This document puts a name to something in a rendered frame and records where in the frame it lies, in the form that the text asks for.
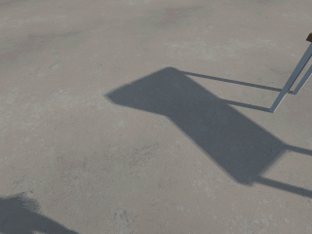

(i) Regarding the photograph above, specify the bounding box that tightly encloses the table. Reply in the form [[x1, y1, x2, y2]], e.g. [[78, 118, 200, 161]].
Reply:
[[269, 32, 312, 113]]

